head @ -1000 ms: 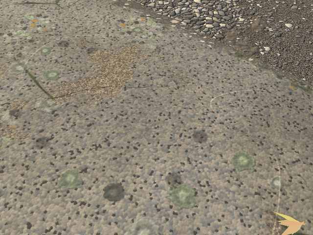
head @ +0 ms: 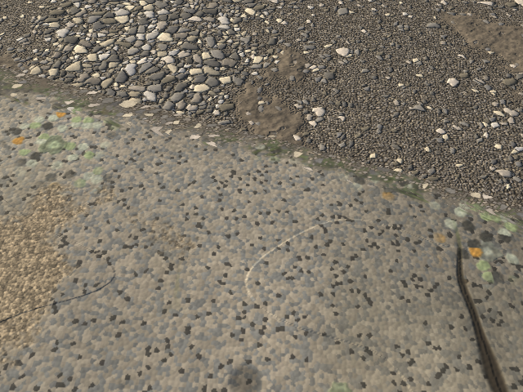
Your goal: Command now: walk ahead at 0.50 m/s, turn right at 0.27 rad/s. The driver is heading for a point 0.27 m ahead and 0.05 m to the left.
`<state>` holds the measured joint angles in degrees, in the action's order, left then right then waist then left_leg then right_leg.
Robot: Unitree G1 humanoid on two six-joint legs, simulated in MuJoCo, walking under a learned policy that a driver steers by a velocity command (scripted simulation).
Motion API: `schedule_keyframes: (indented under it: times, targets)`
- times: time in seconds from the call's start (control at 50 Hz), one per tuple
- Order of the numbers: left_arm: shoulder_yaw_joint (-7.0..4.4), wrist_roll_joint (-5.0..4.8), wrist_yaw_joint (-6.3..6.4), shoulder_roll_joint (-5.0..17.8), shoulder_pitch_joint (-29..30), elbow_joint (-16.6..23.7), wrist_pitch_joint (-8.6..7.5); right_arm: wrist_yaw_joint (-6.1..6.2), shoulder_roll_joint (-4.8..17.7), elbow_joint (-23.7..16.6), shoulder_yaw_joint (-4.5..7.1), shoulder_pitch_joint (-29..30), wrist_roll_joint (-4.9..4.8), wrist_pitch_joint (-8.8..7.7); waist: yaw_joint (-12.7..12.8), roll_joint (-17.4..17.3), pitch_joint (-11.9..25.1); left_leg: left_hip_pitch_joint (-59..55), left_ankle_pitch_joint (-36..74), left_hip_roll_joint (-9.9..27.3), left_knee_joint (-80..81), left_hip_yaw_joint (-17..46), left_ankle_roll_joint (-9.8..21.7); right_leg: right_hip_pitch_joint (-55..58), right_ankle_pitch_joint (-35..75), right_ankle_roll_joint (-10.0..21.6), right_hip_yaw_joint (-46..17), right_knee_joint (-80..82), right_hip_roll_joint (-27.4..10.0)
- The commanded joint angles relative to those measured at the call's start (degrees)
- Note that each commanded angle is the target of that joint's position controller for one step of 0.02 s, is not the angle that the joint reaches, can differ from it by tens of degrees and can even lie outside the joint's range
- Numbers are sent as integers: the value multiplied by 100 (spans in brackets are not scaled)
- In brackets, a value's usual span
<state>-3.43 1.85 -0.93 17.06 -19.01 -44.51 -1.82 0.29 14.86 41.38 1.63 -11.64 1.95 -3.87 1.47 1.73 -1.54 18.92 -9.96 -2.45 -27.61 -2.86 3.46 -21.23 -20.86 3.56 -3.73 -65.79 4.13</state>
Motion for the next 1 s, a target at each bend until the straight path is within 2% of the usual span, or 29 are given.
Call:
schedule_keyframes:
  times: [0.02,0.06,0.1,0.16,0.2,0.26,0.3,0.32,0.34,0.36,0.38,0.4,0.42,0.44,0.48,0.52,0.56,0.6,0.62,0.64,0.66,0.68,0.7,0.76,0.84,1.0]
  targets:
    - [-33,70,-94,271,-288,310,44,-47,479,1,129,-588,-77,-186,-43,-696,265,-989,779,1522,1565,1817,805,-932,148,-94,-242,161,-396]
    - [3,89,-128,217,-3,395,67,-84,567,114,158,-698,-107,-245,-32,-660,166,-986,906,1530,1771,1545,882,-1200,382,-149,-188,450,-470]
    - [61,85,-131,142,451,527,54,-86,578,222,148,-748,-104,-243,-45,-613,-70,-903,2064,1454,1808,1105,872,-1346,735,-260,7,1058,-567]
    - [210,25,-131,-103,906,589,-11,-123,602,380,141,-838,-131,-199,-146,-718,61,-737,3732,1103,1506,333,647,-635,1444,-320,498,2203,-544]
    - [239,-29,-102,-92,1152,595,-38,-124,623,541,141,-1104,-158,-144,-294,-791,200,-1007,3927,1063,1281,276,540,-372,1776,-289,620,2676,-440]
    - [222,-14,-21,16,1138,547,-80,-90,702,695,161,-1211,-157,-65,-269,-819,234,-1322,3734,1213,802,456,422,-7,1731,-107,573,3226,-356]
    - [178,81,59,125,551,274,-172,-37,668,761,149,-1184,-211,-28,1,-508,357,-1289,3346,1005,-9,435,202,880,2276,69,539,4120,-279]
    - [119,154,102,403,122,160,-244,-12,545,717,106,-1323,-202,-45,99,-156,724,-887,2286,774,-696,291,30,1755,3893,189,15,4030,-914]
    - [35,182,137,754,-302,150,-232,23,64,646,-28,-1968,-279,-32,-32,904,1563,52,-820,358,-2021,21,-144,3156,6535,900,-1322,3528,-2467]
    - [46,-134,150,541,-365,103,-141,75,269,853,24,-2077,-305,146,137,1071,2107,183,-2631,-12,-2896,257,-192,3041,6688,1552,-2003,3802,-2802]
    - [98,-241,143,370,-99,131,-89,74,488,817,89,-1753,-200,264,44,643,1582,435,-2779,95,-3139,464,-225,2520,5687,1513,-1752,4163,-2558]
    - [151,-200,171,210,260,136,-57,58,421,784,91,-1403,-115,319,-48,466,1034,578,-2556,181,-3146,482,-246,2023,4794,1348,-1526,4464,-2316]
    - [205,-152,209,65,538,124,-36,51,305,797,68,-1248,-88,364,-198,370,626,465,-2238,320,-2881,511,-290,1487,4363,1142,-1208,4727,-2084]
    - [221,-134,250,15,741,102,-26,48,219,834,49,-1249,-66,424,-355,443,455,110,-1934,415,-2530,505,-347,984,4035,962,-903,4917,-1873]
    - [225,-56,252,-19,848,24,-38,64,79,1031,8,-1426,-65,512,-459,424,541,-440,-1653,321,-2110,347,-399,626,3793,829,-523,4973,-1600]
    - [207,-49,234,19,802,-101,-48,91,28,1088,-12,-1285,-91,561,-412,447,612,-647,-1452,301,-1531,295,-397,574,3047,790,-423,5004,-1501]
    - [178,-54,224,81,735,-230,-6,122,37,1141,-18,-1123,-103,598,-336,522,564,-834,-1089,279,-1052,233,-367,415,1896,737,-478,5083,-1455]
    - [158,-107,218,119,834,-305,81,133,-4,1237,-38,-1092,-71,595,-425,425,377,-1293,-422,231,-270,132,-270,-50,322,541,-506,5119,-1323]
    - [165,-118,217,70,765,-355,117,138,61,1233,-41,-988,-23,566,-400,274,192,-1462,-217,337,122,296,-192,-353,-399,325,-554,5171,-1244]
    - [174,-110,209,5,698,-395,140,149,200,1212,-35,-949,30,510,-353,67,16,-1470,-302,688,485,720,-109,-531,-696,108,-564,5090,-1141]
    - [161,-159,189,-76,481,-435,170,160,454,1198,10,-751,-14,465,-105,-443,-274,-827,-889,974,749,1151,19,-362,-411,-50,-264,4979,-768]
    - [166,-169,178,-117,449,-572,189,143,319,1279,-12,-630,-96,431,-90,-756,-404,-36,-1427,1032,1081,1289,46,401,279,-104,-35,4719,-599]
    - [155,-142,173,-122,355,-670,177,141,204,1314,-50,-522,-114,377,-10,-818,-360,254,-1480,1013,1268,1290,-23,951,780,-103,-26,4551,-619]
    - [122,-99,184,-21,190,-921,101,174,172,1447,-46,-507,-154,295,-1,-599,-120,-175,-699,812,1127,1012,-115,1208,1223,-35,-153,4569,-787]
    - [155,-125,227,-129,207,-1173,78,181,74,1651,-49,-691,-146,310,-113,-283,-132,-610,-258,777,966,907,-50,991,1226,-58,-157,4703,-814]
    - [194,-129,287,-217,85,-1583,111,207,-21,1951,-80,-760,-147,316,-119,-171,-148,-704,23,761,945,852,-40,1162,1493,-72,-134,4684,-850]
